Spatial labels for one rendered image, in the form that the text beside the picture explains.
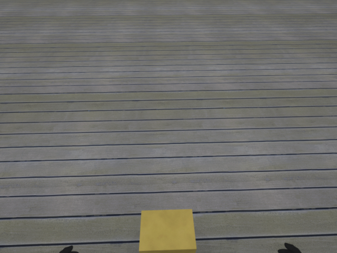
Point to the carton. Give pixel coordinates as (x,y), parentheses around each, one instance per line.
(167,231)

